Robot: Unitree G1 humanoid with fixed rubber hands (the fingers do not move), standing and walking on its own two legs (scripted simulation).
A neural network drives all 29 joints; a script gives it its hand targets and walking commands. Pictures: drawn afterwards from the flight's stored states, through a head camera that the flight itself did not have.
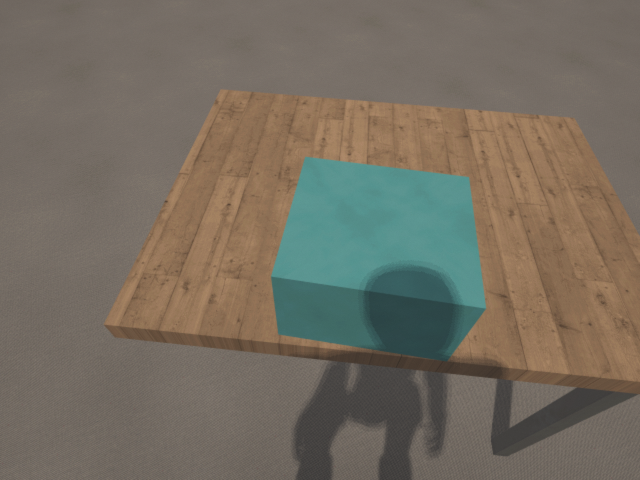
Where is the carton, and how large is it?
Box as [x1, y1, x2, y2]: [271, 157, 485, 360]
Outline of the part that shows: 305,157 271,275 278,333 440,360 447,360 485,309 468,177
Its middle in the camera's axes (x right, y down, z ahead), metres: +0.08 +0.02 +0.59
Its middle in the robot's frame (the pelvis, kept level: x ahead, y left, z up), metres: +0.42 -0.07 +0.00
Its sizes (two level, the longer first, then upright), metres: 0.257 0.232 0.161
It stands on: a table, 0.69 m high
